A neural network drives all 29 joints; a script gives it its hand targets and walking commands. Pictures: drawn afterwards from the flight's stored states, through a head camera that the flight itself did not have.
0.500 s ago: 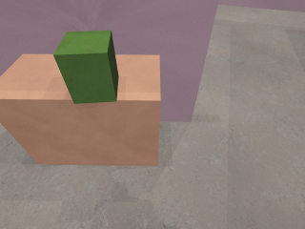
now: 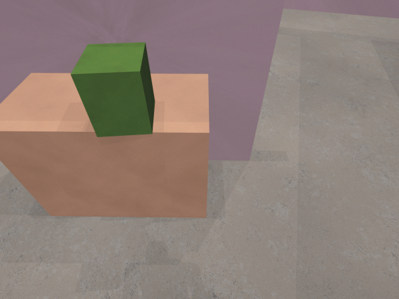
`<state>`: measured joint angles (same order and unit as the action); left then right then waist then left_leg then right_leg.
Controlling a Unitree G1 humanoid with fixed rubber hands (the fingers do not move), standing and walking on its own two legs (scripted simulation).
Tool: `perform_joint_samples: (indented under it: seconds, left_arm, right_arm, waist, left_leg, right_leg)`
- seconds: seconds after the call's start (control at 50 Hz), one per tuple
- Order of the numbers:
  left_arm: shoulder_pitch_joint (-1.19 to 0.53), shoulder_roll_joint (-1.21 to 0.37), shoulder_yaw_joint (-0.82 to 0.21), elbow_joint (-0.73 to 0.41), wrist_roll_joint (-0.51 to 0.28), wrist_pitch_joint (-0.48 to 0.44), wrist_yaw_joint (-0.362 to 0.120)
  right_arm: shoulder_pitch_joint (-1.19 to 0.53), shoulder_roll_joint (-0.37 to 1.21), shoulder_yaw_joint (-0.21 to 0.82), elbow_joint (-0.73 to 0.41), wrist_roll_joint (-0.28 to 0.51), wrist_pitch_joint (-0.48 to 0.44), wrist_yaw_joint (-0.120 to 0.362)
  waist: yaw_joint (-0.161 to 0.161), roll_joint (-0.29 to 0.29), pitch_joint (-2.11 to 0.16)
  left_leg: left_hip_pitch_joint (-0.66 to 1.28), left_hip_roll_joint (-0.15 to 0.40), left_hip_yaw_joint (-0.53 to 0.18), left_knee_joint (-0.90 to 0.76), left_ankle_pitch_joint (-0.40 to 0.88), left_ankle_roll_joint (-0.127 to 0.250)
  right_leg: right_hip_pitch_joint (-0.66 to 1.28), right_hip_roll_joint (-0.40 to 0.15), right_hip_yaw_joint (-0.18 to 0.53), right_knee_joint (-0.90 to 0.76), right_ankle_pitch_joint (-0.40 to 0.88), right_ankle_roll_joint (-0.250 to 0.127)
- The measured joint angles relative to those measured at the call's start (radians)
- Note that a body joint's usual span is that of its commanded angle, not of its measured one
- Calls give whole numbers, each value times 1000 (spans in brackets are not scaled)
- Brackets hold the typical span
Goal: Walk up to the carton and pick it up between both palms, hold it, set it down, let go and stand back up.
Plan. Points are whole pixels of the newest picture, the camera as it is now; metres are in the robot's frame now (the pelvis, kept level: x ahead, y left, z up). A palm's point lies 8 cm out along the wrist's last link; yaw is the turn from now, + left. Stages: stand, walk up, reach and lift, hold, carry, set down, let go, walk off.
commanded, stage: walk up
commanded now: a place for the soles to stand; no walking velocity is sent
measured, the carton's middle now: (120, 90) +0.81 +0.30 +0.00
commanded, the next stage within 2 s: none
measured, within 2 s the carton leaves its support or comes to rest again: neither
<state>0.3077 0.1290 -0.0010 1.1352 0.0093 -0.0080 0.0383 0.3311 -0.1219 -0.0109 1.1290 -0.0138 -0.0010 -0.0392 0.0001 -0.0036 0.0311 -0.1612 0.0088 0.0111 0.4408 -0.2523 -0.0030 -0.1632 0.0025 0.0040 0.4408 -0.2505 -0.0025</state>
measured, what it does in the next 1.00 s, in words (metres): walks ahead: left foot, then right foot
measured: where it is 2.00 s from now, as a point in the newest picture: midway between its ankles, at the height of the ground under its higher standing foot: (134, 285)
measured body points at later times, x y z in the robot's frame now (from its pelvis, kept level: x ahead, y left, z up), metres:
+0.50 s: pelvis +0.09 +0.14 -0.02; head +0.10 +0.15 +0.43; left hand +0.12 +0.41 -0.16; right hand +0.11 -0.13 -0.15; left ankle +0.12 +0.25 -0.74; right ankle +0.07 +0.00 -0.67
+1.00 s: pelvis +0.26 +0.25 -0.01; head +0.28 +0.24 +0.44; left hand +0.23 +0.51 -0.14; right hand +0.39 +0.00 -0.14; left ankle +0.38 +0.42 -0.71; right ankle +0.24 +0.07 -0.74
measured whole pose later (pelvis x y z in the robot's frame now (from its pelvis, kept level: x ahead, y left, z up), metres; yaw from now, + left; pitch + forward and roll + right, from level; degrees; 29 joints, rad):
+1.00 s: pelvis +0.26 +0.25 -0.01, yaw +3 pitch -3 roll -1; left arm 0.49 0.24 0.02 0.81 0.06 -0.08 0.04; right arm 0.23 -0.29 0.01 0.79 -0.06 0.02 0.07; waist 0.04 0.04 0.09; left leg -0.53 0.13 0.01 0.80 -0.22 -0.03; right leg -0.13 -0.10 -0.05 0.54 -0.34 0.04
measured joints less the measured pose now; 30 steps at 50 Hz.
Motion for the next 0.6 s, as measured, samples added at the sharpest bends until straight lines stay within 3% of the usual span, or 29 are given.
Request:
perform_joint_samples:
  seconds: [0.06, 0.1, 0.16, 0.22, 0.3, 0.34, 0.36, 0.38, 0.42, 0.46, 0.52, 0.6]
  left_arm:
    - [33, -1, 19, -34, 33, -17, 12]
    - [61, 6, 33, -47, 42, -31, 28]
    - [108, 28, 47, -51, 48, -45, 35]
    - [146, 58, 56, -53, 52, -51, 29]
    - [166, 98, 62, -76, 65, -44, 12]
    - [168, 113, 60, -93, 72, -30, 1]
    - [168, 120, 54, -104, 74, -23, -6]
    - [157, 130, 46, -118, 67, -12, -13]
    - [127, 146, 33, -165, 48, 3, -21]
    - [89, 154, 24, -215, 35, -5, -26]
    - [41, 155, 19, -275, 33, -26, -33]
    - [3, 137, 16, -341, 33, -37, -37]
  right_arm:
    - [30, -26, -13, -24, -37, 9, 24]
    - [38, -63, -25, -50, -56, 19, 41]
    - [28, -122, -39, -95, -63, 18, 61]
    - [8, -163, -47, -135, -59, 16, 76]
    - [-14, -184, -44, -185, -49, 12, 88]
    - [-14, -192, -43, -210, -43, 1, 89]
    - [-13, -196, -46, -224, -42, -7, 85]
    - [-15, -189, -46, -232, -36, -11, 79]
    - [-8, -163, -31, -237, -16, -6, 62]
    - [11, -142, -14, -236, -11, -1, 49]
    - [53, -126, 4, -232, -25, -10, 49]
    - [100, -134, 13, -215, -39, -18, 59]
  waist:
    - [4, 8, -13]
    - [12, 21, -14]
    - [15, 35, -5]
    - [20, 34, 2]
    - [30, 14, 15]
    - [31, 3, 20]
    - [26, -2, 26]
    - [18, -15, 37]
    - [6, -31, 48]
    - [-4, -35, 54]
    - [-22, -27, 46]
    - [-47, 5, 33]
  left_leg:
    - [-90, -7, 1, 201, -212, -1]
    - [-184, -1, 2, 373, -221, -16]
    - [-288, 36, -15, 489, -162, -43]
    - [-333, 79, -31, 468, -101, -59]
    - [-300, 111, -9, 337, -64, -47]
    - [-233, 101, 28, 254, -56, -30]
    - [-215, 86, 40, 239, -26, -22]
    - [-225, 69, 51, 283, -20, -15]
    - [-210, 53, 73, 311, -54, 0]
    - [-157, 46, 91, 256, -58, 14]
    - [-75, 39, 109, 141, -27, 30]
    - [-14, 31, 118, 77, -36, 43]
  right_leg:
    - [-13, -9, -14, 27, -32, -17]
    - [-9, -21, -25, 24, -37, -14]
    - [21, -39, -37, 0, -33, 7]
    - [57, -64, -41, -12, -47, 23]
    - [90, -116, -38, 37, -115, 35]
    - [84, -151, -26, 119, -187, 20]
    - [63, -168, -10, 195, -240, -8]
    - [23, -167, 26, 312, -306, -26]
    - [-80, -116, 80, 558, -352, -43]
    - [-170, -72, 56, 690, -315, -46]
    - [-251, -37, -9, 646, -259, -43]
    - [-272, -9, -63, 414, -163, -47]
